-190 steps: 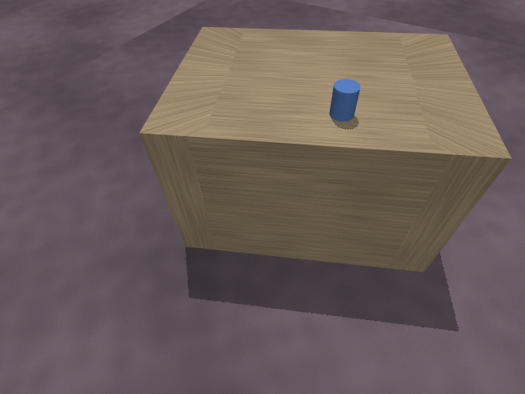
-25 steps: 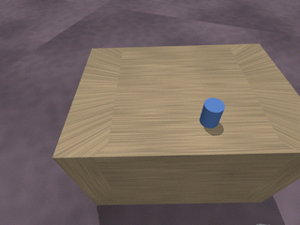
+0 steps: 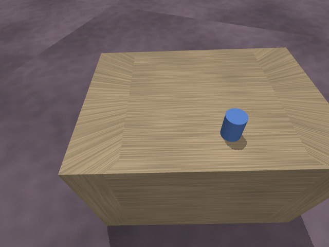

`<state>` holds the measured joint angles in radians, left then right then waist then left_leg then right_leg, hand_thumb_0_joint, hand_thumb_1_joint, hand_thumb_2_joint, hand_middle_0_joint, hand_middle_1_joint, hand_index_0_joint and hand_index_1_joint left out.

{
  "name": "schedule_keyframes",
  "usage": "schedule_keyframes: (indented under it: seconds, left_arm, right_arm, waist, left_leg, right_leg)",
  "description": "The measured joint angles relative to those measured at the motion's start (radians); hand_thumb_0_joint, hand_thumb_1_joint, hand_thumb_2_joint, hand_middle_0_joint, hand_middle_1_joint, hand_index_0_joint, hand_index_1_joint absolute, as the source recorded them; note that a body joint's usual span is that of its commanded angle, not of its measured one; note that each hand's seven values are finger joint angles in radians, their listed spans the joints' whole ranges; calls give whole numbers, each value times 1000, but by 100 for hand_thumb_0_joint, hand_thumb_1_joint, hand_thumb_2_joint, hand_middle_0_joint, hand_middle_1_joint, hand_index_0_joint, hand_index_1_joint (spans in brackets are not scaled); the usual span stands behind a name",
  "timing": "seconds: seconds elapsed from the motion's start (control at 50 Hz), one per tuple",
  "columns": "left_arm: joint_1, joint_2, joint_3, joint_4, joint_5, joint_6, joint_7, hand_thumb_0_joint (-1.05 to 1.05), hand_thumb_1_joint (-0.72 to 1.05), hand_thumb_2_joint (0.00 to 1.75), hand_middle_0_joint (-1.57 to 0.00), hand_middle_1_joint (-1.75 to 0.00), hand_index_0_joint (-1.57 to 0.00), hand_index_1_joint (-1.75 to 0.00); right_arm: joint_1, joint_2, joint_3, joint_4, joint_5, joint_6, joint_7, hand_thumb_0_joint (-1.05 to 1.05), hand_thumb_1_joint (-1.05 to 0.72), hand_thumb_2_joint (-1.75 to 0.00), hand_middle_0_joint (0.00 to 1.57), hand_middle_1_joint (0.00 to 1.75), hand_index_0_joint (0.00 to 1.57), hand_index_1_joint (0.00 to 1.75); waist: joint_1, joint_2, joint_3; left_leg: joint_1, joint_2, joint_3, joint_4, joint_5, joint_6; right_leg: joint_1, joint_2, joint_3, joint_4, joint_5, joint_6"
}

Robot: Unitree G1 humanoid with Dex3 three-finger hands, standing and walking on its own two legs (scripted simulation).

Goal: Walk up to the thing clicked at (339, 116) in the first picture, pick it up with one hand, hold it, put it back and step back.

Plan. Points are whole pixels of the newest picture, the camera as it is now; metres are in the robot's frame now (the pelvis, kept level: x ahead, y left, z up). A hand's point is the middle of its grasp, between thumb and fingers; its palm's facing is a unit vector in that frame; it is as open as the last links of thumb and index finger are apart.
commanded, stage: stand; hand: right
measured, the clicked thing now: (233, 125) +0.51 -0.22 -0.08
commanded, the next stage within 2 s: none
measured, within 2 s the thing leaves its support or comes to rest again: neither
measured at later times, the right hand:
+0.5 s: hand out of the picture +0.09 -0.26 -0.16, palm faces -0.04 +0.94 -0.33, open 7.4 cm
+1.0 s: hand out of the picture +0.09 -0.26 -0.16, palm faces -0.04 +0.94 -0.34, open 7.4 cm
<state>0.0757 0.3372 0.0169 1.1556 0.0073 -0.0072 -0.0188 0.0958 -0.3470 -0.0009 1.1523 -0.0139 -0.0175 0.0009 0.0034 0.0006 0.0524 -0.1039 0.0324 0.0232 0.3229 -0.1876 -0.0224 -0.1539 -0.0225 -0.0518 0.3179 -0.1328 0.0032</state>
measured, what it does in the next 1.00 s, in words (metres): stands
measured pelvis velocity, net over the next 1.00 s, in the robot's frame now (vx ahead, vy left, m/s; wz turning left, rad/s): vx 0.02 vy -0.01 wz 0.01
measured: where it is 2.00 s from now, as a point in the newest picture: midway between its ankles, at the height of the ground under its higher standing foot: outside the picture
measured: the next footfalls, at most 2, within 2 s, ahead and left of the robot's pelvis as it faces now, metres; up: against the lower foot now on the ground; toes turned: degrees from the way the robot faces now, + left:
none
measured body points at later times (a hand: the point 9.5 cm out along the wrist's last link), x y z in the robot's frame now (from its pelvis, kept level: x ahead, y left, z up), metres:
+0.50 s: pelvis +0.01 -0.01 +0.00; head +0.03 -0.01 +0.45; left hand +0.09 +0.30 -0.13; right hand +0.09 -0.31 -0.14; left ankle -0.01 +0.13 -0.75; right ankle +0.03 -0.12 -0.75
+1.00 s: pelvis +0.02 -0.01 +0.00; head +0.03 -0.02 +0.45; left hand +0.10 +0.29 -0.13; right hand +0.09 -0.31 -0.14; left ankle -0.01 +0.13 -0.75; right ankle +0.03 -0.12 -0.75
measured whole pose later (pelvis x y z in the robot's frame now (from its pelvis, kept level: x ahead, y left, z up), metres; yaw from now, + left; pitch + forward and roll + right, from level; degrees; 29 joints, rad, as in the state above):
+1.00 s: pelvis +0.02 -0.01 +0.00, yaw +0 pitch -2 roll +0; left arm 0.09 0.35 0.00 1.15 0.01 -0.02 -0.01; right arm 0.11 -0.35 0.00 1.13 -0.01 -0.01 0.00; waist 0.00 0.01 0.04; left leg -0.07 0.05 0.01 0.30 -0.20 -0.04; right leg -0.12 -0.01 -0.06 0.31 -0.16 -0.01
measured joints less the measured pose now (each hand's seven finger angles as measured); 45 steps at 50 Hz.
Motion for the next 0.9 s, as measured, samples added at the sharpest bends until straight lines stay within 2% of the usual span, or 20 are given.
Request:
schedule_keyframes:
  seconds: [0.22,0.9]
  left_arm:
    - [6,10,-15,-7,-2,-9,5,1,91,90,-20,-30,-20,-30]
    - [12,10,-18,-8,-2,-11,9,1,91,90,-20,-30,-20,-30]
  right_arm:
    - [6,-5,2,-9,-1,1,4,1,-91,-90,21,30,20,30]
    - [12,-7,4,-17,1,6,1,1,-91,-90,21,30,20,30]
  waist:
    - [-3,7,-7]
    - [-3,12,-9]
  left_leg:
    - [14,1,-3,-12,-4,-3]
    - [34,16,-9,-24,-13,-17]
  right_leg:
    - [9,0,-3,1,-13,-2]
    - [27,15,-11,-3,-28,-14]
